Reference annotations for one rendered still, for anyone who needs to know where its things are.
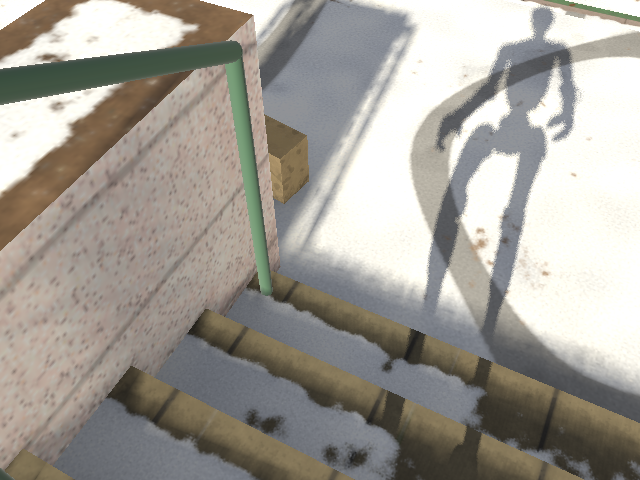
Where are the stairs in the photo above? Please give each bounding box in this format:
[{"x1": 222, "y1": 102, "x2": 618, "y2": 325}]
[{"x1": 53, "y1": 270, "x2": 640, "y2": 480}]

